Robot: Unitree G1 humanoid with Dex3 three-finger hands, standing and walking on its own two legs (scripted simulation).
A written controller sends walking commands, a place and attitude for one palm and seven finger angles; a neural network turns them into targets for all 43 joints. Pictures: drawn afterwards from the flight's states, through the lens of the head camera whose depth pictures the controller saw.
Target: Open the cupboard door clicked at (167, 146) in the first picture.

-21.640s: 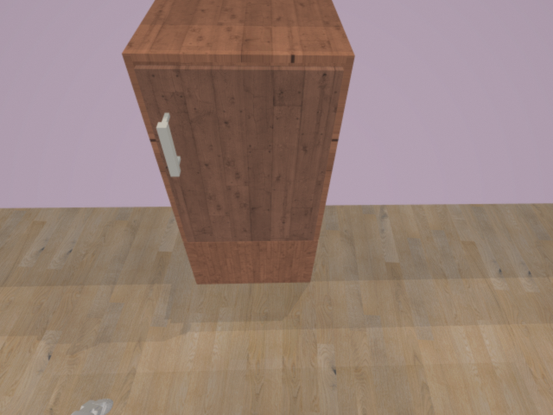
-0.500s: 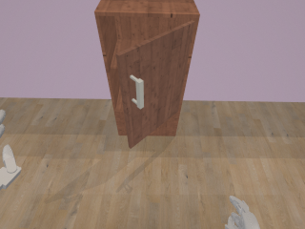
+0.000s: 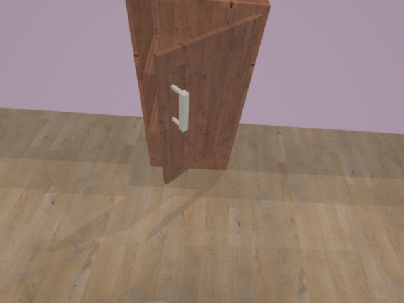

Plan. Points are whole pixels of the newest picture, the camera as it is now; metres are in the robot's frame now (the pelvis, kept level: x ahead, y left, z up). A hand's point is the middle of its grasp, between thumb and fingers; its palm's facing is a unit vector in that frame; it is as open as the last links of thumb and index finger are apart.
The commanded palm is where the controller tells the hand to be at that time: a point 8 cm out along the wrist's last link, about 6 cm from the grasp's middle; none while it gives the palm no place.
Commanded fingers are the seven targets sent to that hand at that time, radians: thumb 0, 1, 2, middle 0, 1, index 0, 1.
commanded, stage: let the arm hang, fingers relaxed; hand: left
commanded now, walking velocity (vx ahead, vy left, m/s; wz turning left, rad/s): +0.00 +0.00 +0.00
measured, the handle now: (179, 108) +0.63 +0.09 -0.02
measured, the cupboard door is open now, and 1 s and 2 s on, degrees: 44 44 44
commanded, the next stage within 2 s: look to check the result in 0.74 s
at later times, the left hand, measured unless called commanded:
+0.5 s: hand out of the picture +0.00 +0.15 -0.17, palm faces +0.02 -0.98 -0.19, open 7.4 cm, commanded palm none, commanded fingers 0.00 0.90 0.90 -0.20 -0.30 -0.20 -0.30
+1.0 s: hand out of the picture +0.01 +0.13 -0.17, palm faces +0.04 -0.98 -0.19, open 7.4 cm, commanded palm none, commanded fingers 0.00 0.90 0.90 -0.20 -0.30 -0.20 -0.30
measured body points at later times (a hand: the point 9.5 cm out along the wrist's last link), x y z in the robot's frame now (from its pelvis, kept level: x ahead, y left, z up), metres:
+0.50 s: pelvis +0.02 -0.01 +0.00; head +0.02 -0.02 +0.45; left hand +0.00 +0.20 -0.15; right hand +0.00 -0.22 -0.16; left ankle +0.08 +0.10 -0.73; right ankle -0.02 -0.09 -0.73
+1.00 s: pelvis +0.04 -0.03 +0.01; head +0.05 -0.04 +0.45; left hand +0.01 +0.18 -0.15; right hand +0.02 -0.24 -0.16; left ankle +0.08 +0.10 -0.73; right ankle -0.02 -0.09 -0.73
